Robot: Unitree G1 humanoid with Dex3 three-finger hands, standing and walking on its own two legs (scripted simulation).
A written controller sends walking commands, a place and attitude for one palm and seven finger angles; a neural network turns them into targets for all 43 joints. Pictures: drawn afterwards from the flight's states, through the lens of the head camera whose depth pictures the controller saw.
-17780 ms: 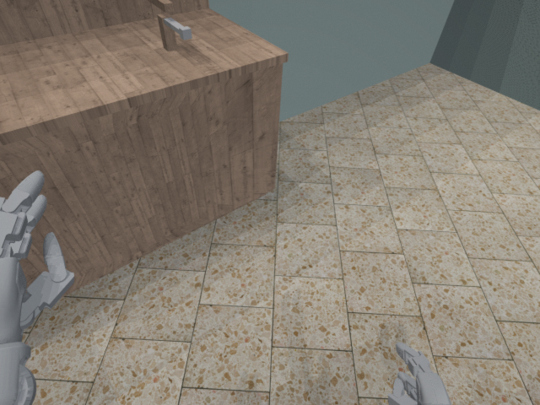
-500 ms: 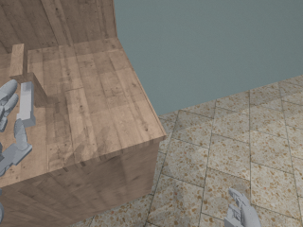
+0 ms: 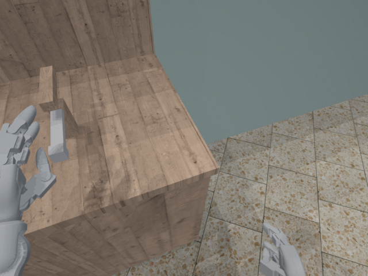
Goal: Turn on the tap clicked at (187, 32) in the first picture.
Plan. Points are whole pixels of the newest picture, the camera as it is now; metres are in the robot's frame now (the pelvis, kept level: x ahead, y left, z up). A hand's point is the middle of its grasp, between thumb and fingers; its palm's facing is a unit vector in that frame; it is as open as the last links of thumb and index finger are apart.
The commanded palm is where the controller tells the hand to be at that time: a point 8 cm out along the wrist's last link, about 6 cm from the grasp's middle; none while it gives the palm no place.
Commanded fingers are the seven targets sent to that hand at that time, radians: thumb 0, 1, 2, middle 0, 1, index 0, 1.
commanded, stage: come to a stop and stand still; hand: left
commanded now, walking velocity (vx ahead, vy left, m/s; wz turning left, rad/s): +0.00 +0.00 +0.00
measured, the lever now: (58, 152) +0.32 +0.29 +0.10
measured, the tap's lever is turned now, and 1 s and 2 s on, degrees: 0 0 0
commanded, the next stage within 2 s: look again from close up in 0.44 s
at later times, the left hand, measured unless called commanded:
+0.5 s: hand (26, 177) +0.23 +0.28 +0.15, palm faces +0.40 -0.85 -0.36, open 7.4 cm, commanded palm +0.17 +0.31 +0.18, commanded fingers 0.00 0.90 0.90 -0.20 -0.30 -0.20 -0.30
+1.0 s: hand (28, 191) +0.21 +0.26 +0.16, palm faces +0.42 -0.85 -0.33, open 7.4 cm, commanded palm +0.15 +0.29 +0.18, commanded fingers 0.00 0.90 0.90 -0.20 -0.30 -0.20 -0.30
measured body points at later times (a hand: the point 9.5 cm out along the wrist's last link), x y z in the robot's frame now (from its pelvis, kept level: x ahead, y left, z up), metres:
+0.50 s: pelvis +0.02 +0.02 +0.00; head +0.04 +0.05 +0.45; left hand +0.21 +0.32 +0.17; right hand +0.22 -0.19 -0.06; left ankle -0.02 +0.08 -0.74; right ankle +0.06 -0.11 -0.74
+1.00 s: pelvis +0.00 +0.01 +0.00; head +0.01 +0.03 +0.45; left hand +0.18 +0.30 +0.18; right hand +0.17 -0.22 -0.07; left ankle -0.02 +0.08 -0.74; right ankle +0.06 -0.11 -0.74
